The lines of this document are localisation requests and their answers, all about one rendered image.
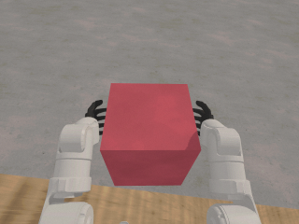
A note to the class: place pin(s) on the left robot upper arm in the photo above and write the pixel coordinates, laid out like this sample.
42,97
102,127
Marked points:
68,213

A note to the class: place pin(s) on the robot left hand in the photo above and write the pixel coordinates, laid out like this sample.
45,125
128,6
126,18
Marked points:
92,113

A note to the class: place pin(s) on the robot left forearm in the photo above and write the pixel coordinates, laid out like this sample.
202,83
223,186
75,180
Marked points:
71,175

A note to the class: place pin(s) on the carton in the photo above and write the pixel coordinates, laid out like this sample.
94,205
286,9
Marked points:
150,136

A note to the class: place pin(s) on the robot right hand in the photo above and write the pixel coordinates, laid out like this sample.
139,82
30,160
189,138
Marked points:
205,114

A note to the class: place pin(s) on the right robot upper arm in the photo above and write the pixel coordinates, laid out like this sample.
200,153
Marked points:
231,213

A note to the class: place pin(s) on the robot right forearm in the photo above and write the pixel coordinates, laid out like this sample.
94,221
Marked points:
227,171

